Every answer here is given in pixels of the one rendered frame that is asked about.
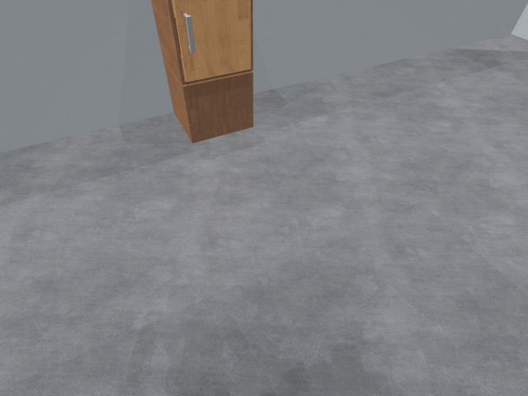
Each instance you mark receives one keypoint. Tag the handle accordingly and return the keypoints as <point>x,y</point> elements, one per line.
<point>190,33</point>

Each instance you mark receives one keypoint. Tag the cupboard door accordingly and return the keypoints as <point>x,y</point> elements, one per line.
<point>222,34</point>

